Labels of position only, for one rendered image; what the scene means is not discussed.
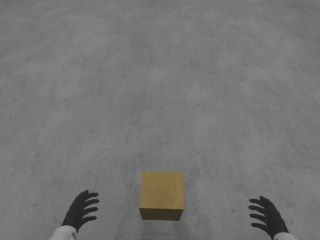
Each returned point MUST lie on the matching carton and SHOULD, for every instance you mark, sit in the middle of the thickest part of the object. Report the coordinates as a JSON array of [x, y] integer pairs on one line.
[[161, 196]]

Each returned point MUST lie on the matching robot left hand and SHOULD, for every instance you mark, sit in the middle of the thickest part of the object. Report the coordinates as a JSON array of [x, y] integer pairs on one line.
[[74, 217]]

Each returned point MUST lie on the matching robot right hand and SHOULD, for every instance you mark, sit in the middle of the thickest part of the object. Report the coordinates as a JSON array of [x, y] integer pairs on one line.
[[274, 223]]

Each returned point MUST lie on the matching robot left forearm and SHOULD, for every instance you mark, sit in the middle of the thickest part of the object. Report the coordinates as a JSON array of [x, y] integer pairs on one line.
[[65, 232]]

